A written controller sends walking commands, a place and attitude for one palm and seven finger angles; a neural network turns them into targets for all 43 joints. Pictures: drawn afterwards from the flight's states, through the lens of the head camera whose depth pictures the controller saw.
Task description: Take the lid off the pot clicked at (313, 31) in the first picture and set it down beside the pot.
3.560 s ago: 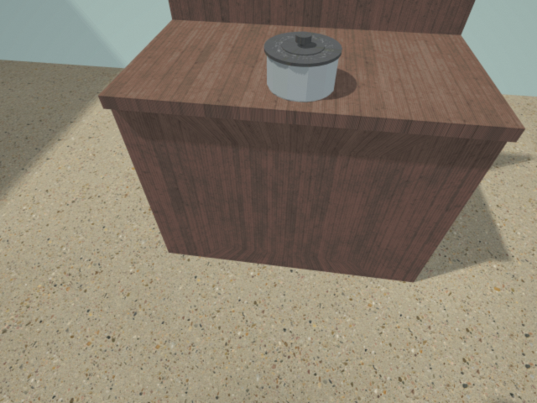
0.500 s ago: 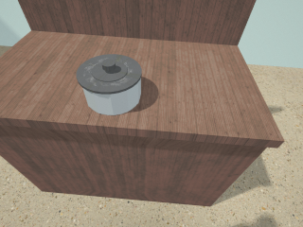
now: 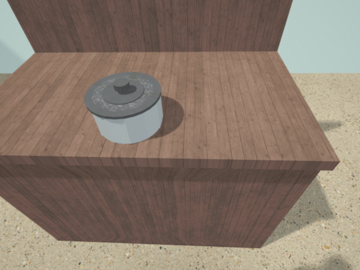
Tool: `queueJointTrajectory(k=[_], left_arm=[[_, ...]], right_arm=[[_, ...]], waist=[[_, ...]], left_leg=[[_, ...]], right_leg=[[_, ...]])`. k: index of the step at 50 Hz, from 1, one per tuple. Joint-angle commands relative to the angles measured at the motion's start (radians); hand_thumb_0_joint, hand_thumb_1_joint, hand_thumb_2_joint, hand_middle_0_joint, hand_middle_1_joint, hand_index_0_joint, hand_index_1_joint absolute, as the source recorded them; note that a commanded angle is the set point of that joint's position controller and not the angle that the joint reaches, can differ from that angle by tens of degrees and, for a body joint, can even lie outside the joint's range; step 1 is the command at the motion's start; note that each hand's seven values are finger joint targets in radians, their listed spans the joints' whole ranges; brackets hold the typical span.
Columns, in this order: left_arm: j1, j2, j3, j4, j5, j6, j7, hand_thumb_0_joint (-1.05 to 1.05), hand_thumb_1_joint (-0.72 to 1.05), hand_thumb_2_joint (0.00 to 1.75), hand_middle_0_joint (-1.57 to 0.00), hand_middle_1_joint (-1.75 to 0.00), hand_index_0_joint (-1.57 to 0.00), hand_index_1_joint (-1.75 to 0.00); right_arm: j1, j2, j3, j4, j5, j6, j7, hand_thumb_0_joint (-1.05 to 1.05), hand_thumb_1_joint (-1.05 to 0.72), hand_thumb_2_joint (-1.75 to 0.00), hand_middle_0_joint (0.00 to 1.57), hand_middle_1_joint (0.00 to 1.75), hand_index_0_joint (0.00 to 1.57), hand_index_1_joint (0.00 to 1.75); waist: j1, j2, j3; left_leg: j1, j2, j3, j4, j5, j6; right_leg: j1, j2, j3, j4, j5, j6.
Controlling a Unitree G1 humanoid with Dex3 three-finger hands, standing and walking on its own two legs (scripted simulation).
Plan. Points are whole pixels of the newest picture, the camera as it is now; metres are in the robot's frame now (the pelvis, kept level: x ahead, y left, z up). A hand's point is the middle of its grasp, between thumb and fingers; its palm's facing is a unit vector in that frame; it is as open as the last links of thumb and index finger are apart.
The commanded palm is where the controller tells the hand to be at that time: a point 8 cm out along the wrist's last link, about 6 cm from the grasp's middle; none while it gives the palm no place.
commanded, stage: look again from close up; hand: left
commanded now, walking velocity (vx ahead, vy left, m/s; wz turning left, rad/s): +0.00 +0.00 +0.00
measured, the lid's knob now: (121, 84) +0.52 +0.18 +0.16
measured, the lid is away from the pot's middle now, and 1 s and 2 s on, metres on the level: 0.00 0.00 0.00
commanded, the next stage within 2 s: shuffle to correct the standing spot in 1.06 s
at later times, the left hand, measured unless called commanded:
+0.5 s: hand out of the picture +0.05 +0.17 -0.16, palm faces +0.02 -0.97 -0.23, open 7.4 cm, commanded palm none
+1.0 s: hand out of the picture +0.02 +0.15 -0.17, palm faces +0.02 -0.98 -0.20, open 7.4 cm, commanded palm none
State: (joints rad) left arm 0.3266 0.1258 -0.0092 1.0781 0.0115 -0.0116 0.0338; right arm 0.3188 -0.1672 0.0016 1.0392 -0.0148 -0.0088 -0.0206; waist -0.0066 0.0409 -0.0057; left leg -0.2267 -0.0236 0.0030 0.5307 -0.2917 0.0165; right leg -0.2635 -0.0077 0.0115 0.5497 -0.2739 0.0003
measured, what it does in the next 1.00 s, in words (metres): stands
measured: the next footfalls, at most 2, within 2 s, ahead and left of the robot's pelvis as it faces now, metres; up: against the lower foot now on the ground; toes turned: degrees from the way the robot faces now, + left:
left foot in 1.94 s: +0.13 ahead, +0.22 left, +0.00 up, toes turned +2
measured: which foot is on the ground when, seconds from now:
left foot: down 0.00-1.00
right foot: down 0.00-1.00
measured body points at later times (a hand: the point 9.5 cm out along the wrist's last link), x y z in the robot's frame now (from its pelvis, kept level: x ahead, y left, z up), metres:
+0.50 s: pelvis +0.01 -0.01 +0.00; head +0.03 -0.02 +0.45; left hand +0.05 +0.22 -0.15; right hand +0.03 -0.24 -0.16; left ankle +0.00 +0.11 -0.73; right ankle +0.01 -0.12 -0.73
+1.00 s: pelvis +0.01 -0.02 +0.01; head +0.03 -0.03 +0.46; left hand +0.02 +0.20 -0.15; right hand +0.02 -0.24 -0.16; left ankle +0.00 +0.11 -0.73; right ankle +0.01 -0.12 -0.73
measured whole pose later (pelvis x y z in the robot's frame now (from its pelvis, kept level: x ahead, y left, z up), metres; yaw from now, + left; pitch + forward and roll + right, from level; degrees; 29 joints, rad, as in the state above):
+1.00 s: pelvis +0.01 -0.02 +0.01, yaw -1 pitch -1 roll +1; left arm 0.28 0.16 0.00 1.07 0.00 -0.01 0.03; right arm 0.26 -0.15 0.01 1.11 -0.01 -0.02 -0.03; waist 0.00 0.00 0.06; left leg -0.16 0.01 0.00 0.45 -0.27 -0.02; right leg -0.20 0.03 0.01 0.48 -0.26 -0.03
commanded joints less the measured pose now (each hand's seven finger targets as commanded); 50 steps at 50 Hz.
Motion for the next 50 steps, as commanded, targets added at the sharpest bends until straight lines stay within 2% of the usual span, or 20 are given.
queueJointTrajectory(k=[1, 3, 6, 11, 12, 14, 17, 21, 24, 26, 28, 32, 39, 42, 47, 48, 50], left_arm=[[0.028, 0.121, 0.021, -0.054, -0.002, -0.021, 0.012, 0.0, 0.9, 0.9, -0.2, -0.3, -0.2, -0.3], [0.02, 0.125, 0.025, -0.059, -0.003, -0.017, 0.011, 0.0, 0.9, 0.9, -0.2, -0.3, -0.2, -0.3], [0.012, 0.137, 0.027, -0.063, -0.004, -0.018, 0.013, 0.0, 0.9, 0.9, -0.2, -0.3, -0.2, -0.3], [-0.005, 0.153, 0.031, -0.072, -0.004, -0.014, 0.013, 0.0, 0.9, 0.9, -0.2, -0.3, -0.2, -0.3], [-0.007, 0.154, 0.034, -0.074, -0.005, -0.011, 0.012, 0.0, 0.9, 0.9, -0.2, -0.3, -0.2, -0.3], [-0.013, 0.156, 0.032, -0.078, -0.005, -0.011, 0.012, 0.0, 0.9, 0.9, -0.2, -0.3, -0.2, -0.3], [-0.016, 0.163, 0.035, -0.076, -0.005, -0.01, 0.011, 0.0, 0.9, 0.9, -0.2, -0.3, -0.2, -0.3], [-0.023, 0.163, 0.034, -0.073, -0.004, -0.012, 0.01, 0.0, 0.9, 0.9, -0.2, -0.3, -0.2, -0.3], [-0.02, 0.161, 0.033, -0.071, -0.005, -0.009, 0.009, 0.0, 0.9, 0.9, -0.2, -0.3, -0.2, -0.3], [-0.016, 0.163, 0.033, -0.068, -0.004, -0.012, 0.009, 0.0, 0.9, 0.9, -0.2, -0.3, -0.2, -0.3], [-0.014, 0.161, 0.033, -0.068, -0.004, -0.01, 0.008, 0.0, 0.9, 0.9, -0.2, -0.3, -0.2, -0.3], [-0.005, 0.164, 0.033, -0.062, -0.006, -0.012, 0.007, 0.0, 0.9, 0.9, -0.2, -0.3, -0.2, -0.3], [-0.001, 0.158, 0.031, -0.052, -0.005, -0.013, 0.007, 0.0, 0.9, 0.9, -0.2, -0.3, -0.2, -0.3], [0.008, 0.156, 0.031, -0.047, -0.006, -0.013, 0.005, 0.0, 0.9, 0.9, -0.2, -0.3, -0.2, -0.3], [0.011, 0.153, 0.031, -0.045, -0.006, -0.013, 0.006, 0.0, 0.9, 0.9, -0.2, -0.3, -0.2, -0.3], [0.006, 0.149, 0.031, -0.046, -0.005, -0.011, 0.006, 0.0, 0.9, 0.9, -0.2, -0.3, -0.2, -0.3], [0.008, 0.148, 0.031, -0.046, -0.005, -0.012, 0.006, 0.0, 0.9, 0.9, -0.2, -0.3, -0.2, -0.3]], right_arm=[[0.026, -0.081, -0.012, -0.047, 0.006, -0.031, -0.005, 0.0, -0.9, -0.9, 0.2, 0.3, 0.2, 0.3], [0.023, -0.084, -0.013, -0.041, 0.004, -0.033, -0.007, 0.0, -0.9, -0.9, 0.2, 0.3, 0.2, 0.3], [0.019, -0.085, -0.011, -0.029, 0.005, -0.035, -0.009, 0.0, -0.9, -0.9, 0.2, 0.3, 0.2, 0.3], [0.013, -0.086, -0.01, -0.018, 0.004, -0.033, -0.011, 0.0, -0.9, -0.9, 0.2, 0.3, 0.2, 0.3], [0.013, -0.084, -0.011, -0.019, 0.004, -0.032, -0.012, 0.0, -0.9, -0.9, 0.2, 0.3, 0.2, 0.3], [0.002, -0.086, -0.011, -0.016, 0.004, -0.03, -0.012, 0.0, -0.9, -0.9, 0.2, 0.3, 0.2, 0.3], [0.002, -0.084, -0.013, -0.008, 0.003, -0.03, -0.013, 0.0, -0.9, -0.9, 0.2, 0.3, 0.2, 0.3], [-0.006, -0.085, -0.012, -0.002, 0.005, -0.027, -0.013, 0.0, -0.9, -0.9, 0.2, 0.3, 0.2, 0.3], [-0.011, -0.086, -0.012, 0.0, 0.004, -0.025, -0.014, 0.0, -0.9, -0.9, 0.2, 0.3, 0.2, 0.3], [-0.009, -0.085, -0.013, 0.006, 0.006, -0.027, -0.014, 0.0, -0.9, -0.9, 0.2, 0.3, 0.2, 0.3], [-0.013, -0.086, -0.014, 0.003, 0.006, -0.025, -0.014, 0.0, -0.9, -0.9, 0.2, 0.3, 0.2, 0.3], [-0.01, -0.079, -0.013, 0.016, 0.006, -0.026, -0.015, 0.0, -0.9, -0.9, 0.2, 0.3, 0.2, 0.3], [-0.012, -0.076, -0.014, 0.026, 0.008, -0.024, -0.016, 0.0, -0.9, -0.9, 0.2, 0.3, 0.2, 0.3], [-0.008, -0.072, -0.014, 0.032, 0.008, -0.026, -0.016, 0.0, -0.9, -0.9, 0.2, 0.3, 0.2, 0.3], [-0.005, -0.066, -0.015, 0.039, 0.008, -0.025, -0.017, 0.0, -0.9, -0.9, 0.2, 0.3, 0.2, 0.3], [-0.007, -0.07, -0.015, 0.038, 0.008, -0.024, -0.017, 0.0, -0.9, -0.9, 0.2, 0.3, 0.2, 0.3], [0.001, -0.067, -0.014, 0.041, 0.008, -0.026, -0.016, 0.0, -0.9, -0.9, 0.2, 0.3, 0.2, 0.3]], waist=[[0.002, -0.075, 0.083], [0.005, -0.049, 0.07], [0.006, -0.043, 0.055], [0.006, -0.057, 0.051], [0.009, -0.055, 0.039], [0.008, -0.048, 0.06], [0.008, -0.034, 0.033], [0.003, -0.051, 0.058], [0.006, -0.029, 0.06], [0.005, -0.033, 0.041], [0.007, -0.06, 0.05], [0.007, -0.048, 0.03], [0.005, -0.047, 0.06], [0.01, -0.039, 0.038], [0.009, -0.061, 0.053], [0.009, -0.049, 0.074], [0.007, -0.05, 0.067]], left_leg=[[-0.058, 0.095, -0.101, -0.137, 0.094, 0.023], [-0.041, 0.099, -0.101, -0.137, 0.115, 0.023], [-0.019, 0.1, -0.09, -0.131, 0.174, 0.019], [-0.002, 0.101, -0.082, -0.127, 0.199, 0.012], [0.009, 0.105, -0.082, -0.13, 0.19, 0.013], [0.001, 0.101, -0.08, -0.129, 0.187, 0.01], [0.032, 0.106, -0.076, -0.131, 0.196, 0.009], [0.024, 0.101, -0.071, -0.13, 0.183, 0.003], [0.03, 0.103, -0.069, -0.134, 0.169, 0.003], [0.042, 0.104, -0.066, -0.131, 0.19, 0.002], [0.036, 0.103, -0.066, -0.129, 0.172, 0.002], [0.059, 0.108, -0.063, -0.136, 0.183, 0.001], [0.047, 0.105, -0.059, -0.135, 0.171, -0.004], [0.06, 0.111, -0.06, -0.143, 0.173, -0.001], [0.05, 0.107, -0.059, -0.146, 0.156, -0.003], [0.038, 0.105, -0.057, -0.143, 0.15, -0.004], [0.042, 0.105, -0.06, -0.147, 0.158, -0.004]], right_leg=[[0.0, -0.07, 0.099, -0.112, 0.052, -0.053], [0.007, -0.068, 0.091, -0.102, 0.073, -0.051], [0.033, -0.076, 0.094, -0.097, 0.145, -0.05], [0.05, -0.081, 0.096, -0.1, 0.191, -0.051], [0.053, -0.077, 0.088, -0.1, 0.181, -0.05], [0.045, -0.083, 0.098, -0.108, 0.184, -0.05], [0.056, -0.079, 0.093, -0.11, 0.192, -0.051], [0.048, -0.086, 0.11, -0.127, 0.2, -0.053], [0.04, -0.083, 0.11, -0.134, 0.175, -0.052], [0.057, -0.086, 0.112, -0.135, 0.206, -0.052], [0.051, -0.086, 0.11, -0.143, 0.19, -0.051], [0.063, -0.085, 0.109, -0.146, 0.207, -0.054], [0.051, -0.086, 0.12, -0.16, 0.199, -0.054], [0.064, -0.083, 0.111, -0.163, 0.19, -0.053], [0.06, -0.084, 0.116, -0.173, 0.177, -0.054], [0.047, -0.086, 0.118, -0.176, 0.163, -0.054], [0.049, -0.084, 0.12, -0.174, 0.163, -0.054]])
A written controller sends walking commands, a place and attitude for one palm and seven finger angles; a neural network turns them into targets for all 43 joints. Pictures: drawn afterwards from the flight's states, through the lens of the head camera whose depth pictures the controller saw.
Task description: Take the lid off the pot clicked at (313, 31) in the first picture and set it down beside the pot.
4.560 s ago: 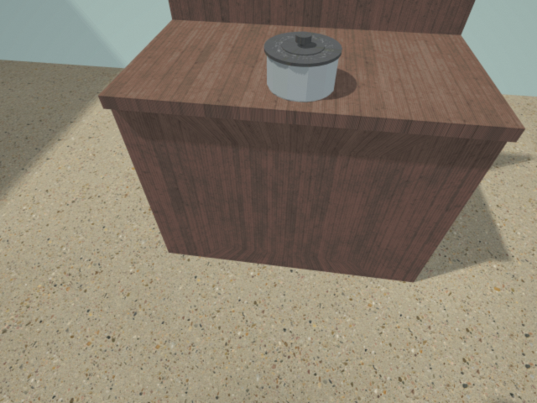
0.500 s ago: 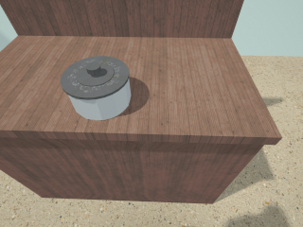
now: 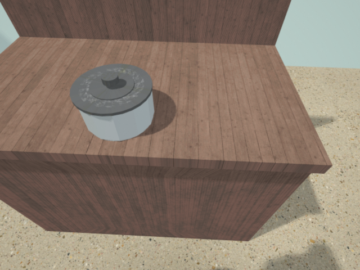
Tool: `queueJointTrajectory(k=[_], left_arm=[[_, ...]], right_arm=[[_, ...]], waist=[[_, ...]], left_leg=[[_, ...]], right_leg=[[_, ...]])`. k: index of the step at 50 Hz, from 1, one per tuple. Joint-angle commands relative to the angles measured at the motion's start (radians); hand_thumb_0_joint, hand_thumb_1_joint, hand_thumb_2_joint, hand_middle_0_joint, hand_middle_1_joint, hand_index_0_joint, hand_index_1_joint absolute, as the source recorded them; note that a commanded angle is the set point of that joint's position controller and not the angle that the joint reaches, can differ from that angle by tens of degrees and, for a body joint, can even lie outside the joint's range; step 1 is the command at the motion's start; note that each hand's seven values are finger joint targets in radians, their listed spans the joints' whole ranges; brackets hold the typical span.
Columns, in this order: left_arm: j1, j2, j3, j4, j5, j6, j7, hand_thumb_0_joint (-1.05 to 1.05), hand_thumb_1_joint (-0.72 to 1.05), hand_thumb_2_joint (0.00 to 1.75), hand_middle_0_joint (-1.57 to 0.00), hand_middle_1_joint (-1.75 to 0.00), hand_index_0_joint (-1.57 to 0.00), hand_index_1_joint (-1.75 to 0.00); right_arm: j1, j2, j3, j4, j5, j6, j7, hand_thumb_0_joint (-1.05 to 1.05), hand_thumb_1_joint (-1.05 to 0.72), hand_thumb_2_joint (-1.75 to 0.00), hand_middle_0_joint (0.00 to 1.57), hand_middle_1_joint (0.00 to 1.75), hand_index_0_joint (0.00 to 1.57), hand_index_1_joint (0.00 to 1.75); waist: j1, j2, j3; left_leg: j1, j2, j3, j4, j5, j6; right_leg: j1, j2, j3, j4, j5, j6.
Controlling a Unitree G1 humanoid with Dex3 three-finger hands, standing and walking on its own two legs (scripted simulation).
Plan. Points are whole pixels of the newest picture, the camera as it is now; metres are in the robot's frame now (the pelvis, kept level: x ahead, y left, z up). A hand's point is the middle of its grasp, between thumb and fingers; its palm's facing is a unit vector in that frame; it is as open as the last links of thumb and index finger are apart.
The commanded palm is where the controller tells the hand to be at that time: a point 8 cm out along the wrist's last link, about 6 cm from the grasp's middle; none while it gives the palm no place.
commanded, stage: look again from close up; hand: left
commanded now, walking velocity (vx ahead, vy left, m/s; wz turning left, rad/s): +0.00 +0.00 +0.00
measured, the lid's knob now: (110, 78) +0.50 +0.21 +0.15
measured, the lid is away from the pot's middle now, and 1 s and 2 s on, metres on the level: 0.00 0.00 0.00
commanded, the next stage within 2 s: shuffle to correct the standing spot in 0.06 s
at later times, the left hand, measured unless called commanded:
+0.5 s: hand out of the picture +0.01 +0.21 -0.18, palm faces +0.07 -0.98 -0.21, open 7.4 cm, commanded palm none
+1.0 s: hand out of the picture +0.05 +0.28 -0.20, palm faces +0.08 -0.97 -0.23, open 7.4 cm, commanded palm none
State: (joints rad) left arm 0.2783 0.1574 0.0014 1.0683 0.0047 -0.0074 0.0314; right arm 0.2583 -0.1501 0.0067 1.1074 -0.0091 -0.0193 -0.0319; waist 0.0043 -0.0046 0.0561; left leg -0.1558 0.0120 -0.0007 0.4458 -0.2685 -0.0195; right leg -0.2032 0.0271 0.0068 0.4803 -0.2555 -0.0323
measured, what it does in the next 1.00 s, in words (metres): steps on the spot: left foot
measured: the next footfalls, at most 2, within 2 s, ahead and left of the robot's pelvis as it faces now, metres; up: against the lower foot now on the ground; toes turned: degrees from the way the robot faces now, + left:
left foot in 0.94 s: +0.12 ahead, +0.25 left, +0.00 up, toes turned +2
right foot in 1.08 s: +0.06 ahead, -0.02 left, +0.00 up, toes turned +0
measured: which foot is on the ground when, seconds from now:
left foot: down 0.00-0.66, up 0.68-0.92, down 0.94-1.00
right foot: down 0.00-0.94, up 0.96-1.00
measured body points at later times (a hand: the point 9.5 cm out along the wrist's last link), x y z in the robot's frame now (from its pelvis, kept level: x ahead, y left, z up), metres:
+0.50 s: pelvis +0.01 +0.03 -0.01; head +0.02 +0.04 +0.44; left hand +0.00 +0.26 -0.16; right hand +0.00 -0.20 -0.16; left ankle -0.02 +0.13 -0.74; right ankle +0.00 -0.10 -0.74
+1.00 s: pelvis +0.04 +0.09 -0.02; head +0.07 +0.10 +0.43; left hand +0.04 +0.33 -0.18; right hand +0.12 -0.15 -0.16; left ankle +0.08 +0.24 -0.74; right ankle +0.01 -0.05 -0.73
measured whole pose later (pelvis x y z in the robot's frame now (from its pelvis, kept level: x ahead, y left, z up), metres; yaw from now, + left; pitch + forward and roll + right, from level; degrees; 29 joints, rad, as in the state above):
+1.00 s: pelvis +0.04 +0.09 -0.02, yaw +1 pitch -2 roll +2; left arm 0.29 0.21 0.05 0.99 0.02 0.04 0.04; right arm 0.19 -0.16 -0.03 0.95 -0.02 -0.02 -0.01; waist 0.03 -0.08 0.10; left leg -0.30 0.04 0.04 0.60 -0.25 -0.04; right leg -0.26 -0.09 0.00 0.75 -0.52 0.02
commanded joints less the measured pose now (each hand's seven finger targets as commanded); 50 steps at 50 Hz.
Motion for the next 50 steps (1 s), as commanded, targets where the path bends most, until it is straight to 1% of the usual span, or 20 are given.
queueJointTrajectory(k=[1, 9, 18, 21, 24, 27, 30, 31, 32, 33, 34, 38, 41, 43, 45, 46, 47, 48, 49, 50], left_arm=[[0.056, 0.116, 0.021, -0.035, 0.002, -0.016, 0.008, 0.0, 0.9, 0.9, -0.2, -0.3, -0.2, -0.3], [0.066, 0.112, 0.023, -0.036, 0.003, -0.016, 0.009, 0.0, 0.9, 0.9, -0.2, -0.3, -0.2, -0.3], [0.075, 0.177, 0.068, -0.083, 0.012, 0.001, 0.011, 0.0, 0.9, 0.9, -0.2, -0.3, -0.2, -0.3], [0.04, 0.161, 0.071, -0.106, 0.014, 0.006, 0.011, 0.0, 0.9, 0.9, -0.2, -0.3, -0.2, -0.3], [0.029, 0.095, 0.056, -0.117, 0.021, 0.012, 0.005, 0.0, 0.9, 0.9, -0.2, -0.3, -0.2, -0.3], [0.002, 0.077, 0.045, -0.124, 0.012, 0.009, 0.006, 0.0, 0.9, 0.9, -0.2, -0.3, -0.2, -0.3], [0.067, 0.066, 0.05, -0.102, 0.007, 0.003, 0.004, 0.0, 0.9, 0.9, -0.2, -0.3, -0.2, -0.3], [0.12, 0.084, 0.056, -0.086, 0.007, -0.004, 0.007, 0.0, 0.9, 0.9, -0.2, -0.3, -0.2, -0.3], [0.177, 0.148, 0.072, -0.072, 0.012, -0.012, 0.015, 0.0, 0.9, 0.9, -0.2, -0.3, -0.2, -0.3], [0.227, 0.224, 0.086, -0.064, 0.015, -0.017, 0.018, 0.0, 0.9, 0.9, -0.2, -0.3, -0.2, -0.3], [0.231, 0.218, 0.09, -0.066, 0.013, -0.024, 0.025, 0.0, 0.9, 0.9, -0.2, -0.3, -0.2, -0.3], [0.076, 0.186, 0.09, -0.123, 0.025, -0.022, 0.032, 0.0, 0.9, 0.9, -0.2, -0.3, -0.2, -0.3], [0.026, 0.209, 0.093, -0.144, 0.034, -0.017, 0.022, 0.0, 0.9, 0.9, -0.2, -0.3, -0.2, -0.3], [0.012, 0.215, 0.091, -0.146, 0.03, -0.008, 0.015, 0.0, 0.9, 0.9, -0.2, -0.3, -0.2, -0.3], [0.038, 0.168, 0.073, -0.148, 0.023, 0.007, 0.009, 0.0, 0.9, 0.9, -0.2, -0.3, -0.2, -0.3], [0.062, 0.113, 0.064, -0.154, 0.013, 0.014, 0.005, 0.0, 0.9, 0.9, -0.2, -0.3, -0.2, -0.3], [0.059, 0.097, 0.055, -0.167, 0.01, 0.018, 0.009, 0.0, 0.9, 0.9, -0.2, -0.3, -0.2, -0.3], [0.068, 0.067, 0.047, -0.167, 0.005, 0.023, 0.013, 0.0, 0.9, 0.9, -0.2, -0.3, -0.2, -0.3], [0.087, 0.061, 0.044, -0.133, 0.006, 0.029, 0.015, 0.0, 0.9, 0.9, -0.2, -0.3, -0.2, -0.3], [0.099, 0.085, 0.046, -0.115, 0.004, 0.032, 0.01, 0.0, 0.9, 0.9, -0.2, -0.3, -0.2, -0.3]], right_arm=[[0.064, -0.083, -0.018, -0.025, 0.003, -0.016, -0.005, 0.0, -0.9, -0.9, 0.2, 0.3, 0.2, 0.3], [0.072, -0.081, -0.019, -0.023, 0.003, -0.015, -0.005, 0.0, -0.9, -0.9, 0.2, 0.3, 0.2, 0.3], [0.099, -0.076, -0.033, -0.072, -0.007, 0.011, 0.005, 0.0, -0.9, -0.9, 0.2, 0.3, 0.2, 0.3], [0.142, -0.078, -0.032, -0.069, -0.008, 0.002, 0.009, 0.0, -0.9, -0.9, 0.2, 0.3, 0.2, 0.3], [0.172, -0.143, -0.042, -0.083, -0.011, -0.001, 0.003, 0.0, -0.9, -0.9, 0.2, 0.3, 0.2, 0.3], [0.171, -0.128, -0.037, -0.099, -0.015, 0.001, -0.001, 0.0, -0.9, -0.9, 0.2, 0.3, 0.2, 0.3], [0.118, -0.133, -0.035, -0.12, -0.011, 0.004, -0.004, 0.0, -0.9, -0.9, 0.2, 0.3, 0.2, 0.3], [0.101, -0.131, -0.037, -0.13, -0.004, 0.002, -0.004, 0.0, -0.9, -0.9, 0.2, 0.3, 0.2, 0.3], [0.092, -0.101, -0.04, -0.148, 0.004, -0.001, -0.001, 0.0, -0.9, -0.9, 0.2, 0.3, 0.2, 0.3], [0.071, -0.095, -0.048, -0.175, 0.002, 0.002, 0.003, 0.0, -0.9, -0.9, 0.2, 0.3, 0.2, 0.3], [0.036, -0.119, -0.055, -0.175, -0.004, 0.016, 0.0, 0.0, -0.9, -0.9, 0.2, 0.3, 0.2, 0.3], [0.017, -0.078, -0.059, -0.188, -0.007, 0.038, 0.028, 0.0, -0.9, -0.9, 0.2, 0.3, 0.2, 0.3], [0.021, -0.054, -0.055, -0.2, 0.007, 0.034, 0.039, 0.0, -0.9, -0.9, 0.2, 0.3, 0.2, 0.3], [0.059, -0.041, -0.053, -0.173, 0.007, 0.018, 0.036, 0.0, -0.9, -0.9, 0.2, 0.3, 0.2, 0.3], [0.109, -0.095, -0.058, -0.146, 0.002, 0.0, 0.03, 0.0, -0.9, -0.9, 0.2, 0.3, 0.2, 0.3], [0.116, -0.156, -0.069, -0.157, -0.004, -0.006, 0.025, 0.0, -0.9, -0.9, 0.2, 0.3, 0.2, 0.3], [0.127, -0.185, -0.074, -0.168, -0.01, 0.0, 0.024, 0.0, -0.9, -0.9, 0.2, 0.3, 0.2, 0.3], [0.093, -0.189, -0.07, -0.168, -0.017, -0.002, 0.016, 0.0, -0.9, -0.9, 0.2, 0.3, 0.2, 0.3], [0.027, -0.166, -0.061, -0.157, -0.015, -0.007, 0.007, 0.0, -0.9, -0.9, 0.2, 0.3, 0.2, 0.3], [-0.034, -0.141, -0.057, -0.161, -0.012, -0.002, 0.004, 0.0, -0.9, -0.9, 0.2, 0.3, 0.2, 0.3]], waist=[[-0.002, 0.005, 0.003], [0.004, 0.001, 0.009], [0.014, -0.12, 0.049], [-0.005, -0.019, 0.052], [-0.004, 0.213, 0.029], [0.006, 0.124, 0.023], [0.045, 0.109, -0.013], [0.071, 0.073, -0.032], [0.088, -0.105, -0.054], [0.091, -0.25, -0.041], [0.095, -0.217, 0.0], [0.025, -0.141, 0.02], [0.006, -0.214, -0.011], [-0.014, -0.182, -0.019], [-0.021, 0.011, -0.043], [-0.016, 0.181, -0.069], [-0.03, 0.125, -0.056], [-0.014, 0.125, -0.038], [0.009, 0.306, -0.056], [0.023, 0.339, -0.025]], left_leg=[[-0.031, 0.071, -0.058, -0.065, 0.139, 0.033], [-0.044, 0.066, -0.054, -0.059, 0.122, 0.035], [-0.14, 0.002, 0.013, 0.073, -0.084, 0.023], [-0.067, 0.022, -0.022, -0.036, -0.025, 0.037], [-0.003, 0.183, -0.24, -0.146, 0.125, 0.152], [0.044, 0.213, -0.25, -0.108, 0.44, 0.225], [-0.048, 0.138, -0.147, -0.029, 0.431, 0.177], [-0.11, 0.104, -0.115, 0.048, 0.365, 0.142], [-0.269, 0.021, -0.031, 0.178, 0.163, 0.084], [-0.422, -0.065, 0.054, 0.356, -0.204, 0.021], [-0.443, -0.011, -0.02, 0.496, -0.32, 0.004], [-0.414, 0.035, -0.037, 0.594, -0.21, -0.006], [-0.235, 0.018, 0.039, 0.336, -0.141, -0.015], [-0.038, -0.035, 0.115, 0.122, 0.04, -0.022], [0.095, 0.055, 0.048, -0.021, 0.258, 0.002], [0.087, 0.218, -0.141, -0.05, 0.492, 0.079], [0.005, 0.294, -0.178, -0.087, 0.576, 0.143], [-0.07, 0.3, -0.21, -0.115, 0.51, 0.164], [-0.097, 0.281, -0.236, -0.143, 0.406, 0.17], [-0.121, 0.249, -0.196, -0.142, 0.339, 0.161]], right_leg=[[-0.005, -0.118, 0.121, -0.103, 0.148, -0.021], [-0.003, -0.121, 0.129, -0.11, 0.125, -0.022], [-0.054, -0.252, 0.29, -0.191, -0.165, -0.11], [-0.112, -0.187, 0.191, -0.076, -0.116, -0.083], [-0.186, -0.034, -0.055, 0.197, -0.186, -0.013], [-0.241, -0.055, -0.051, 0.322, -0.297, -0.014], [-0.048, -0.069, -0.065, 0.111, -0.135, -0.011], [0.071, -0.103, -0.024, -0.004, -0.008, -0.026], [0.234, -0.257, 0.168, -0.094, 0.181, -0.077], [0.294, -0.481, 0.418, -0.16, 0.387, -0.196], [0.217, -0.526, 0.455, -0.17, 0.417, -0.27], [0.051, -0.417, 0.227, -0.142, 0.377, -0.214], [-0.03, -0.336, 0.101, -0.109, 0.333, -0.134], [-0.107, -0.262, 0.043, -0.053, 0.249, -0.074], [-0.128, -0.153, -0.025, 0.127, 0.093, -0.004], [-0.16, -0.078, -0.08, 0.209, -0.168, 0.04], [-0.111, -0.05, -0.068, 0.317, -0.346, 0.04], [-0.108, -0.055, -0.044, 0.359, -0.382, 0.038], [-0.082, -0.076, -0.014, 0.366, -0.358, 0.038], [-0.079, -0.086, -0.013, 0.344, -0.314, 0.037]])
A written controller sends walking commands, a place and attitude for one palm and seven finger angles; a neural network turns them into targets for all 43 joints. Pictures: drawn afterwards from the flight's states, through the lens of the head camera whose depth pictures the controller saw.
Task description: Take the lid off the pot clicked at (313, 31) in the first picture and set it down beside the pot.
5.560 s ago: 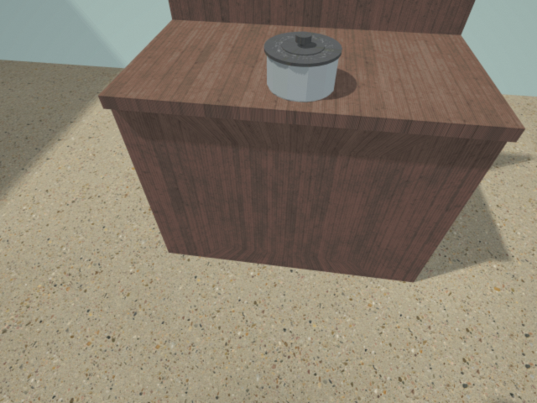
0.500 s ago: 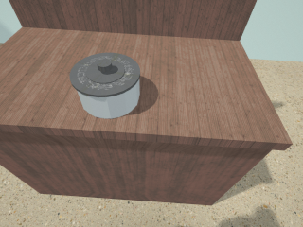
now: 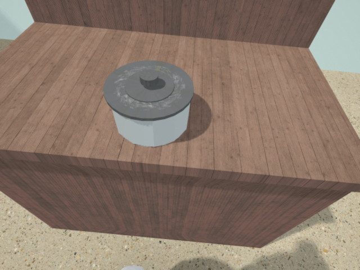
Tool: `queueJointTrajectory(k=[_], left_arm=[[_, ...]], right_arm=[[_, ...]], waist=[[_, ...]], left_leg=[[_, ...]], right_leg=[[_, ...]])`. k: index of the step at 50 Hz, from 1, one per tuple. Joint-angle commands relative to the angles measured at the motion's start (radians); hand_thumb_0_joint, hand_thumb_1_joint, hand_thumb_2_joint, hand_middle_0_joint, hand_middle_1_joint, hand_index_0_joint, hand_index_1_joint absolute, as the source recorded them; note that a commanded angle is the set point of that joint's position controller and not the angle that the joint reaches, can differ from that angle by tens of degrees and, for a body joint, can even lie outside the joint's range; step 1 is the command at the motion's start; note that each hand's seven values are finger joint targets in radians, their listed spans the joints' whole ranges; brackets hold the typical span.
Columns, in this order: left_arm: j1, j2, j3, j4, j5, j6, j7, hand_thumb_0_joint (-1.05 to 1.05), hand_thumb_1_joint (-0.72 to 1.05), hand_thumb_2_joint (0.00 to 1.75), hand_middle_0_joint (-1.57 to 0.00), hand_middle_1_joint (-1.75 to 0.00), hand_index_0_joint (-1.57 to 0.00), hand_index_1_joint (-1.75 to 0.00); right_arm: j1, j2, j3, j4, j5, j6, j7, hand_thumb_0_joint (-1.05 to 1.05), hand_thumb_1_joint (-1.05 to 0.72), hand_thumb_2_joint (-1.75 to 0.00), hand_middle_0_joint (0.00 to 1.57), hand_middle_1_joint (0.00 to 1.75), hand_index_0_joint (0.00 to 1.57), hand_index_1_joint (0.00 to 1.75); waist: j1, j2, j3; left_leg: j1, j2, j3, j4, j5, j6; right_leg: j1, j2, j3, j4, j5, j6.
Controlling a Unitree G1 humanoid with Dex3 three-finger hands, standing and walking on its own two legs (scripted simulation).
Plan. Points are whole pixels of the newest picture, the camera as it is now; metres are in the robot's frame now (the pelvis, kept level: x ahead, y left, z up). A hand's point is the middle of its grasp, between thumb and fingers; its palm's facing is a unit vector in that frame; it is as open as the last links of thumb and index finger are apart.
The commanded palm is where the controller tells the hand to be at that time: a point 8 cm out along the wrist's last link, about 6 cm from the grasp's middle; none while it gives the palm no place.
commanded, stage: come to a stop and stand still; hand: left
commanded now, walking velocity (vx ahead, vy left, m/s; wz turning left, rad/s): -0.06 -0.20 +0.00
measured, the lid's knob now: (149, 77) +0.47 +0.12 +0.17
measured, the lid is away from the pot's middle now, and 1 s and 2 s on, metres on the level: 0.00 0.00 0.00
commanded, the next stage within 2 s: look again from close up in 0.98 s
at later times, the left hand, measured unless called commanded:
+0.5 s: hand out of the picture +0.03 +0.20 -0.17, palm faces +0.04 -0.98 -0.19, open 7.4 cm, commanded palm none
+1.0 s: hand out of the picture -0.04 +0.26 -0.17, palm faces +0.03 -0.98 -0.21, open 7.4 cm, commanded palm none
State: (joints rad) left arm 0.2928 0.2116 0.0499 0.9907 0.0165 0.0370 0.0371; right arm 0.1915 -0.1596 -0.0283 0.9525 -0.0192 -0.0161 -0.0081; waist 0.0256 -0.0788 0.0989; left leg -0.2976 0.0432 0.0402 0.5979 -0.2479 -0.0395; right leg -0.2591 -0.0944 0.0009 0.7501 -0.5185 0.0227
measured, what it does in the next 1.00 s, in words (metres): steps on the spot: right foot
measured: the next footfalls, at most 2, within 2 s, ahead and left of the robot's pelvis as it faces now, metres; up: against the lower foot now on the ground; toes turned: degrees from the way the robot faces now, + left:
right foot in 0.08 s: +0.02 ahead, -0.11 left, +0.00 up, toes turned -1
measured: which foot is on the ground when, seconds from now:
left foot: down 0.00-1.00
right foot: up 0.00-0.06, down 0.08-1.00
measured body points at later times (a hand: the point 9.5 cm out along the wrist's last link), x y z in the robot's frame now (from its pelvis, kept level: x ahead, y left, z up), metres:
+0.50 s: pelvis +0.00 +0.03 +0.01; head +0.00 +0.04 +0.46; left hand +0.02 +0.26 -0.15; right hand +0.05 -0.22 -0.13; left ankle +0.04 +0.16 -0.72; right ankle -0.02 -0.11 -0.72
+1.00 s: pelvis -0.03 +0.07 +0.01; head -0.03 +0.08 +0.46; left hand -0.04 +0.31 -0.15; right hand +0.02 -0.17 -0.13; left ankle +0.04 +0.16 -0.72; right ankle -0.02 -0.10 -0.72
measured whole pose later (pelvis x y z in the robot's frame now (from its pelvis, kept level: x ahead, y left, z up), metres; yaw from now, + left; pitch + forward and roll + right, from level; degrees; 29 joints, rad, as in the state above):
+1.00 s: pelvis -0.03 +0.07 +0.01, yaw +0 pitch -2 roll -1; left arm 0.37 0.21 0.00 1.02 0.02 0.01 0.03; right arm 0.26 -0.17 -0.01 1.00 -0.01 0.01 0.00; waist 0.01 -0.02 0.03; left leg -0.30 0.00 0.04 0.52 -0.18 0.04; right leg -0.20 -0.07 0.01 0.49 -0.26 0.05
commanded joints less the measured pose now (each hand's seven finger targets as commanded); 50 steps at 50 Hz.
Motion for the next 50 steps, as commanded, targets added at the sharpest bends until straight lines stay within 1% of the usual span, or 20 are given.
queueJointTrajectory(k=[1, 3, 4, 5, 7, 8, 11, 15, 16, 17, 18, 19, 22, 25, 28, 30, 34, 43, 47, 50], left_arm=[[0.081, 0.035, -0.004, -0.027, -0.01, -0.013, -0.004, 0.0, 0.9, 0.9, -0.2, -0.3, -0.2, -0.3], [0.109, 0.037, -0.009, -0.009, -0.01, -0.021, -0.012, 0.0, 0.9, 0.9, -0.2, -0.3, -0.2, -0.3], [0.115, 0.05, -0.01, -0.004, -0.007, -0.026, -0.01, 0.0, 0.9, 0.9, -0.2, -0.3, -0.2, -0.3], [0.1, 0.072, -0.009, -0.007, -0.004, -0.033, -0.005, 0.0, 0.9, 0.9, -0.2, -0.3, -0.2, -0.3], [0.04, 0.088, -0.009, -0.027, -0.004, -0.044, -0.005, 0.0, 0.9, 0.9, -0.2, -0.3, -0.2, -0.3], [0.02, 0.089, -0.012, -0.035, -0.002, -0.046, -0.004, 0.0, 0.9, 0.9, -0.2, -0.3, -0.2, -0.3], [0.016, 0.087, -0.011, -0.044, -0.007, -0.046, -0.004, 0.0, 0.9, 0.9, -0.2, -0.3, -0.2, -0.3], [0.044, 0.073, -0.013, -0.029, -0.008, -0.043, -0.003, 0.0, 0.9, 0.9, -0.2, -0.3, -0.2, -0.3], [0.142, 0.091, -0.004, 0.017, 0.014, -0.07, 0.035, 0.0, 0.9, 0.9, -0.2, -0.3, -0.2, -0.3], [0.098, 0.161, 0.013, -0.006, 0.005, -0.061, 0.031, 0.0, 0.9, 0.9, -0.2, -0.3, -0.2, -0.3], [0.1, 0.13, 0.003, -0.012, -0.008, -0.073, 0.035, 0.0, 0.9, 0.9, -0.2, -0.3, -0.2, -0.3], [0.077, 0.111, -0.004, -0.024, -0.007, -0.074, 0.035, 0.0, 0.9, 0.9, -0.2, -0.3, -0.2, -0.3], [0.035, 0.094, -0.01, -0.046, -0.003, -0.062, 0.026, 0.0, 0.9, 0.9, -0.2, -0.3, -0.2, -0.3], [0.048, 0.08, -0.016, -0.044, 0.001, -0.052, 0.023, 0.0, 0.9, 0.9, -0.2, -0.3, -0.2, -0.3], [0.045, 0.084, -0.02, -0.052, 0.0, -0.041, 0.017, 0.0, 0.9, 0.9, -0.2, -0.3, -0.2, -0.3], [0.047, 0.08, -0.025, -0.053, 0.001, -0.038, 0.015, 0.0, 0.9, 0.9, -0.2, -0.3, -0.2, -0.3], [0.062, 0.08, -0.028, -0.058, 0.003, -0.035, 0.01, 0.0, 0.9, 0.9, -0.2, -0.3, -0.2, -0.3], [0.1, 0.085, -0.034, -0.034, 0.005, -0.041, 0.002, 0.0, 0.9, 0.9, -0.2, -0.3, -0.2, -0.3], [0.115, 0.091, -0.038, -0.021, 0.004, -0.048, 0.001, 0.0, 0.9, 0.9, -0.2, -0.3, -0.2, -0.3], [0.124, 0.082, -0.04, -0.007, 0.004, -0.049, 0.002, 0.0, 0.9, 0.9, -0.2, -0.3, -0.2, -0.3]], right_arm=[[0.0, -0.127, -0.022, -0.008, -0.003, 0.0, -0.021, 0.0, -0.9, -0.9, 0.2, 0.3, 0.2, 0.3], [-0.013, -0.141, -0.029, -0.009, 0.001, 0.009, -0.023, 0.0, -0.9, -0.9, 0.2, 0.3, 0.2, 0.3], [0.003, -0.13, -0.031, -0.005, 0.007, 0.012, -0.023, 0.0, -0.9, -0.9, 0.2, 0.3, 0.2, 0.3], [0.008, -0.104, -0.033, -0.008, 0.011, 0.015, -0.022, 0.0, -0.9, -0.9, 0.2, 0.3, 0.2, 0.3], [0.029, -0.075, -0.033, 0.003, 0.013, 0.022, -0.021, 0.0, -0.9, -0.9, 0.2, 0.3, 0.2, 0.3], [0.036, -0.08, -0.03, 0.016, 0.014, 0.024, -0.018, 0.0, -0.9, -0.9, 0.2, 0.3, 0.2, 0.3], [0.047, -0.081, -0.021, 0.044, 0.011, 0.012, -0.016, 0.0, -0.9, -0.9, 0.2, 0.3, 0.2, 0.3], [0.042, -0.088, -0.014, 0.053, 0.014, 0.002, -0.018, 0.0, -0.9, -0.9, 0.2, 0.3, 0.2, 0.3], [-0.031, -0.152, -0.027, -0.002, 0.015, 0.0, -0.022, 0.0, -0.9, -0.9, 0.2, 0.3, 0.2, 0.3], [-0.003, -0.109, -0.03, -0.029, 0.017, 0.005, -0.022, 0.0, -0.9, -0.9, 0.2, 0.3, 0.2, 0.3], [0.013, -0.068, -0.014, -0.029, 0.013, 0.0, -0.022, 0.0, -0.9, -0.9, 0.2, 0.3, 0.2, 0.3], [0.017, -0.077, -0.017, -0.029, 0.013, -0.001, -0.021, 0.0, -0.9, -0.9, 0.2, 0.3, 0.2, 0.3], [0.039, -0.101, -0.019, -0.016, 0.012, 0.006, -0.017, 0.0, -0.9, -0.9, 0.2, 0.3, 0.2, 0.3], [0.045, -0.126, -0.018, -0.01, 0.01, 0.002, -0.013, 0.0, -0.9, -0.9, 0.2, 0.3, 0.2, 0.3], [0.031, -0.142, -0.017, -0.024, 0.008, 0.003, -0.01, 0.0, -0.9, -0.9, 0.2, 0.3, 0.2, 0.3], [0.032, -0.146, -0.017, -0.026, 0.007, 0.005, -0.007, 0.0, -0.9, -0.9, 0.2, 0.3, 0.2, 0.3], [0.04, -0.158, -0.021, -0.032, 0.005, 0.003, -0.004, 0.0, -0.9, -0.9, 0.2, 0.3, 0.2, 0.3], [0.058, -0.154, -0.018, -0.021, 0.009, 0.001, 0.001, 0.0, -0.9, -0.9, 0.2, 0.3, 0.2, 0.3], [0.07, -0.138, -0.017, -0.011, 0.013, -0.001, 0.002, 0.0, -0.9, -0.9, 0.2, 0.3, 0.2, 0.3], [0.074, -0.135, -0.016, 0.0, 0.014, -0.001, 0.002, 0.0, -0.9, -0.9, 0.2, 0.3, 0.2, 0.3]], waist=[[0.008, 0.388, -0.047], [0.019, 0.229, -0.065], [0.01, 0.163, -0.076], [-0.008, 0.056, -0.067], [-0.034, -0.137, -0.045], [-0.044, -0.131, -0.029], [-0.042, 0.056, -0.055], [-0.024, 0.082, -0.049], [0.013, 0.038, -0.098], [-0.014, 0.06, -0.166], [-0.02, -0.006, -0.237], [-0.027, -0.01, -0.221], [-0.038, 0.046, -0.093], [-0.031, 0.101, -0.033], [-0.022, 0.153, -0.009], [-0.022, 0.14, 0.013], [-0.013, 0.151, -0.028], [-0.012, 0.132, -0.042], [-0.015, 0.083, -0.043], [-0.017, 0.104, -0.028]], left_leg=[[0.013, 0.193, -0.205, -0.277, 0.279, 0.169], [0.043, 0.162, -0.178, -0.197, 0.212, 0.133], [0.052, 0.121, -0.149, -0.135, 0.185, 0.102], [0.056, 0.073, -0.098, -0.078, 0.136, 0.065], [0.079, 0.02, -0.03, -0.036, 0.071, 0.031], [0.087, 0.012, -0.025, -0.036, 0.05, 0.025], [0.136, 0.049, -0.05, -0.107, 0.15, 0.031], [0.108, 0.065, -0.066, -0.145, 0.167, 0.039], [0.096, 0.073, -0.011, 0.083, 0.205, 0.021], [-0.005, -0.004, 0.012, 0.062, 0.085, 0.0], [-0.01, -0.004, -0.014, 0.008, 0.02, 0.019], [0.032, -0.004, -0.017, -0.014, 0.051, 0.031], [0.081, 0.032, -0.045, -0.045, 0.142, 0.041], [0.032, 0.057, -0.093, -0.087, 0.163, 0.059], [-0.011, 0.063, -0.14, -0.158, 0.003, 0.068], [-0.043, 0.06, -0.153, -0.201, -0.109, 0.07], [-0.051, 0.079, -0.196, -0.275, -0.216, 0.08], [-0.02, 0.071, -0.181, -0.293, -0.22, 0.078], [0.007, 0.057, -0.155, -0.261, -0.167, 0.076], [-0.004, 0.053, -0.15, -0.26, -0.176, 0.071]], right_leg=[[-0.019, 0.04, -0.02, 0.004, -0.013, -0.016], [0.035, 0.06, -0.041, -0.219, 0.135, -0.012], [0.055, 0.056, -0.006, -0.331, 0.24, -0.017], [0.04, 0.016, 0.074, -0.364, 0.345, -0.037], [0.003, -0.041, 0.111, -0.388, 0.498, -0.081], [-0.022, -0.058, 0.13, -0.393, 0.502, -0.095], [-0.014, -0.015, 0.09, -0.358, 0.449, -0.071], [0.038, 0.009, 0.068, -0.362, 0.42, -0.054], [0.032, -0.069, 0.178, -0.382, 0.926, -0.006], [0.231, -0.118, 0.179, -0.305, 1.181, -0.051], [0.275, -0.121, 0.167, -0.272, 1.113, -0.093], [0.224, -0.096, 0.134, -0.261, 0.979, -0.102], [0.037, -0.028, 0.078, -0.304, 0.567, -0.073], [0.01, 0.015, 0.053, -0.296, 0.37, -0.063], [0.001, 0.039, 0.033, -0.307, 0.215, -0.055], [-0.009, 0.044, 0.035, -0.312, 0.174, -0.053], [0.02, 0.054, 0.005, -0.289, 0.179, -0.044], [0.009, 0.032, 0.013, -0.322, 0.201, -0.044], [-0.011, 0.016, 0.041, -0.353, 0.209, -0.048], [-0.025, 0.012, 0.048, -0.358, 0.193, -0.045]])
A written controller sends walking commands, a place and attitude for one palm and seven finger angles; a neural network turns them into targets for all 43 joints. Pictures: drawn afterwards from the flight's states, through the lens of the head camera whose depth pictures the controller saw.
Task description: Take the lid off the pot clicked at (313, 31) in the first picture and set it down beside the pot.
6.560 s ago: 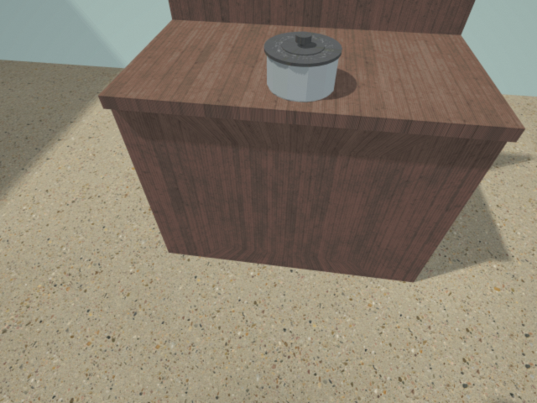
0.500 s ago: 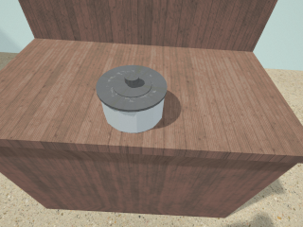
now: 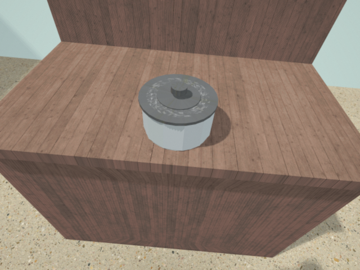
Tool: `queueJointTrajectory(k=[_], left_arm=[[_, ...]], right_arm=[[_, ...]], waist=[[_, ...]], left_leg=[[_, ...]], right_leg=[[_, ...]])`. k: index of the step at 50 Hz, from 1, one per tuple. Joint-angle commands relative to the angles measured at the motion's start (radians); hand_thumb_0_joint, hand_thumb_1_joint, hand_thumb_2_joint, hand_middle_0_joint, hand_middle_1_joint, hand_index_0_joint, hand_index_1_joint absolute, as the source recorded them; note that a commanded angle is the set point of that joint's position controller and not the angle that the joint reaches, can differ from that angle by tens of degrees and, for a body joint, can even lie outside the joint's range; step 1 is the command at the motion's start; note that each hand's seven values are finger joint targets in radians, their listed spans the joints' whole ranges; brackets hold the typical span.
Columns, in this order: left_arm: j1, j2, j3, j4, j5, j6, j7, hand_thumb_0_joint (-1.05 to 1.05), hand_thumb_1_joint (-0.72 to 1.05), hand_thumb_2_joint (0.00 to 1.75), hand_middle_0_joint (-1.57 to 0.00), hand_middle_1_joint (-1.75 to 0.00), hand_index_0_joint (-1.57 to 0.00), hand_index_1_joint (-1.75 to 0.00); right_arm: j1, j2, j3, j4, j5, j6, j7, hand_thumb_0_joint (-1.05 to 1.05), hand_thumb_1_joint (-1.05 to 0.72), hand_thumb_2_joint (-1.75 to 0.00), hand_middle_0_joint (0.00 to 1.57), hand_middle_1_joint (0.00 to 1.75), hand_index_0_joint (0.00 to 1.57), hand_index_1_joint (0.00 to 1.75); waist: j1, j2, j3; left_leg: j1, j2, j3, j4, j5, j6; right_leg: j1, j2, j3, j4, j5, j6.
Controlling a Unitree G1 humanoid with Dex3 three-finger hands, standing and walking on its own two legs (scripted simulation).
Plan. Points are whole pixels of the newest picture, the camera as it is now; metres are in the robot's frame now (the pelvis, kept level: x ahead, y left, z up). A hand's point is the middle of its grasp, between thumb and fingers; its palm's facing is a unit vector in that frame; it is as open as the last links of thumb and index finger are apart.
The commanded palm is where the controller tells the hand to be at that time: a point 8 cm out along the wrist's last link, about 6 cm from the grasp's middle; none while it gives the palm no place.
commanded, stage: look again from close up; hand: left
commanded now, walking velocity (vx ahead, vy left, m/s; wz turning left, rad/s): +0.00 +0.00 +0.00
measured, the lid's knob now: (179, 88) +0.49 +0.05 +0.16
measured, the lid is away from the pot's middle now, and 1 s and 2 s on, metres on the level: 0.00 0.00 0.00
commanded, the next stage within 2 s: lift the closed hand beside the body in 0.82 s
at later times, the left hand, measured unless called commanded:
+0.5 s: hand out of the picture -0.02 +0.15 -0.18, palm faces +0.03 -0.99 -0.17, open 7.4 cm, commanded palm none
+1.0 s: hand out of the picture +0.05 +0.16 -0.15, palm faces +0.11 -0.96 -0.24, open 7.2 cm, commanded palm +0.10 +0.19 -0.04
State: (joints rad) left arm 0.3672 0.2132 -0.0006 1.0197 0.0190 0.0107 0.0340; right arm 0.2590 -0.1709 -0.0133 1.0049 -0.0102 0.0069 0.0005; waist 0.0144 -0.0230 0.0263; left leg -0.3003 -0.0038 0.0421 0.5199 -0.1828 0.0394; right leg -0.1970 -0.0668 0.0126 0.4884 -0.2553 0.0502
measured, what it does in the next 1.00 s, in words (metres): stands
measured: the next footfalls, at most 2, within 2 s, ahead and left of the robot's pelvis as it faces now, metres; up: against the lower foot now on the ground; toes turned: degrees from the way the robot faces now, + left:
none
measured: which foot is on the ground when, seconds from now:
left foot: down 0.00-1.00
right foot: down 0.00-1.00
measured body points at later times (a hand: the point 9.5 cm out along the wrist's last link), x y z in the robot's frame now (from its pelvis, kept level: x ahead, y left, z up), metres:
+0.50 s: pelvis -0.01 -0.02 +0.00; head -0.01 +0.00 +0.45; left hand -0.02 +0.20 -0.16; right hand +0.01 -0.25 -0.15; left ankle +0.06 +0.09 -0.73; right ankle +0.01 -0.17 -0.73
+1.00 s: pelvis +0.01 -0.02 +0.00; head +0.02 -0.02 +0.45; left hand +0.05 +0.21 -0.13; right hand +0.03 -0.25 -0.15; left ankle +0.06 +0.09 -0.73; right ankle +0.01 -0.17 -0.73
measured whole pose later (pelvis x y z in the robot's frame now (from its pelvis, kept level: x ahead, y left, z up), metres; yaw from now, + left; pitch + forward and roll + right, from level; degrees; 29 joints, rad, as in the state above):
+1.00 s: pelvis +0.01 -0.02 +0.00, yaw +0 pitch -2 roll -1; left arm 0.47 0.17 -0.03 0.60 -0.05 0.06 0.12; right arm 0.34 -0.16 0.00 0.98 0.03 -0.09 -0.04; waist 0.01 0.00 0.06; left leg -0.29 0.03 0.03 0.54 -0.20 0.00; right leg -0.20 -0.03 0.00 0.51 -0.28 0.04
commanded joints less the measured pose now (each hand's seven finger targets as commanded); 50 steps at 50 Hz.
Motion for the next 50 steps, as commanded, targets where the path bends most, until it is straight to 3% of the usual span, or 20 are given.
queueJointTrajectory(k=[1, 7, 16, 30, 32, 44, 45, 46, 47, 48, 49, 50], left_arm=[[0.055, 0.079, 0.009, -0.03, 0.001, -0.024, 0.005, 0.0, 0.9, 0.9, -0.2, -0.3, -0.2, -0.3], [0.071, 0.074, 0.01, -0.01, 0.001, -0.025, 0.004, 0.0, 0.9, 0.9, -0.2, -0.3, -0.2, -0.3], [0.073, 0.051, 0.008, 0.003, 0.001, -0.025, 0.005, 0.0, 0.9, 0.9, -0.2, -0.3, -0.2, -0.3], [0.066, 0.038, 0.013, 0.0, -0.001, -0.025, 0.003, 0.0, 0.9, 0.9, -0.2, -0.3, -0.2, -0.3], [0.061, 0.04, 0.014, -0.001, -0.002, -0.026, 0.002, 0.0, 0.9, 0.9, -0.2, -0.3, -0.2, -0.3], [0.055, 0.025, 0.013, 0.007, -0.003, -0.027, 0.005, 0.0, 0.9, 0.9, -0.2, -0.3, -0.2, -0.3], [0.06, 0.026, 0.013, 0.009, -0.003, -0.029, 0.005, 0.0, 0.9, 0.9, -0.2, -0.3, -0.2, -0.3], [0.075, 0.057, 0.016, 0.042, 0.015, -0.033, 0.037, 0.0, 0.9, 0.9, -0.2, -0.3, -0.2, -0.3], [-0.571, 0.404, 0.13, -1.271, -0.161, -0.196, 0.098, 0.0, 0.9, 0.9, -0.24, -0.35, -0.24, -0.35], [-0.219, 0.182, -0.049, -1.186, -0.102, -0.141, 0.148, 0.0, 0.9, 0.9, -0.29, -0.4, -0.29, -0.4], [0.085, 0.006, -0.074, -1.063, -0.08, -0.031, 0.176, 0.0, 0.9, 0.9, -0.33, -0.44, -0.33, -0.44], [0.139, -0.056, -0.127, -1.056, -0.062, 0.011, 0.176, 0.0, 0.9, 0.9, -0.38, -0.49, -0.38, -0.49]], right_arm=[[0.009, -0.119, -0.03, -0.05, 0.005, -0.024, -0.007, 0.0, -0.9, -0.9, 0.2, 0.3, 0.2, 0.3], [0.022, -0.105, -0.031, -0.04, 0.007, -0.027, -0.009, 0.0, -0.9, -0.9, 0.2, 0.3, 0.2, 0.3], [0.04, -0.081, -0.03, -0.018, 0.004, -0.021, -0.01, 0.0, -0.9, -0.9, 0.2, 0.3, 0.2, 0.3], [0.076, -0.061, -0.03, -0.004, 0.002, -0.025, -0.013, 0.0, -0.9, -0.9, 0.2, 0.3, 0.2, 0.3], [0.081, -0.057, -0.029, -0.001, 0.004, -0.027, -0.014, 0.0, -0.9, -0.9, 0.2, 0.3, 0.2, 0.3], [0.083, -0.05, -0.028, 0.011, 0.004, -0.031, -0.017, 0.0, -0.9, -0.9, 0.2, 0.3, 0.2, 0.3], [0.082, -0.048, -0.027, 0.013, 0.005, -0.032, -0.017, 0.0, -0.9, -0.9, 0.2, 0.3, 0.2, 0.3], [-0.022, -0.115, -0.027, -0.037, 0.005, -0.023, -0.015, 0.0, -0.9, -0.9, 0.2, 0.3, 0.2, 0.3], [-0.11, -0.255, -0.03, -0.332, 0.044, -0.165, -0.031, 0.0, -0.9, -0.9, 0.2, 0.3, 0.2, 0.3], [-0.105, -0.149, -0.009, -0.316, 0.087, -0.276, -0.075, 0.0, -0.9, -0.9, 0.2, 0.3, 0.2, 0.3], [-0.127, -0.138, -0.01, -0.287, 0.094, -0.304, -0.079, 0.0, -0.9, -0.9, 0.2, 0.3, 0.2, 0.3], [-0.141, -0.14, -0.001, -0.297, 0.089, -0.318, -0.075, 0.0, -0.9, -0.9, 0.2, 0.3, 0.2, 0.3]], waist=[[-0.007, 0.042, 0.048], [-0.005, 0.041, 0.041], [-0.006, 0.028, 0.087], [-0.004, 0.038, 0.065], [-0.003, 0.003, 0.061], [-0.006, 0.046, 0.064], [-0.006, 0.038, 0.055], [0.015, 0.056, 0.083], [-0.031, 0.245, -0.282], [-0.013, 0.201, -0.318], [-0.003, 0.153, -0.244], [0.006, 0.147, -0.123]], left_leg=[[0.0, 0.097, -0.147, -0.178, -0.232, -0.009], [0.013, 0.099, -0.143, -0.175, -0.222, -0.007], [-0.011, 0.088, -0.122, -0.162, -0.245, -0.019], [-0.01, 0.094, -0.117, -0.158, -0.229, -0.02], [-0.009, 0.094, -0.11, -0.152, -0.208, -0.019], [0.016, 0.099, -0.101, -0.147, -0.159, -0.02], [0.027, 0.099, -0.098, -0.144, -0.143, -0.019], [-0.015, 0.089, -0.022, 0.028, -0.135, -0.058], [0.188, -0.019, -0.076, -0.054, -0.123, -0.038], [0.234, 0.031, -0.037, -0.117, -0.127, -0.032], [0.194, 0.031, -0.065, -0.177, -0.172, -0.038], [0.17, 0.018, -0.084, -0.199, -0.202, -0.039]], right_leg=[[-0.091, -0.017, 0.04, -0.101, -0.07, -0.073], [-0.096, -0.016, 0.044, -0.107, -0.069, -0.074], [-0.149, -0.021, 0.068, -0.134, -0.154, -0.078], [-0.139, -0.013, 0.069, -0.121, -0.133, -0.081], [-0.126, -0.012, 0.066, -0.124, -0.118, -0.08], [-0.119, -0.009, 0.065, -0.109, -0.054, -0.079], [-0.115, -0.012, 0.066, -0.109, -0.04, -0.08], [-0.116, -0.041, 0.076, -0.128, -0.005, -0.078], [-0.042, -0.009, 0.041, -0.1, 0.059, -0.088], [-0.011, 0.019, -0.006, -0.047, 0.047, -0.103], [-0.001, 0.036, -0.063, -0.073, 0.002, -0.096], [0.002, 0.044, -0.088, -0.086, -0.018, -0.084]])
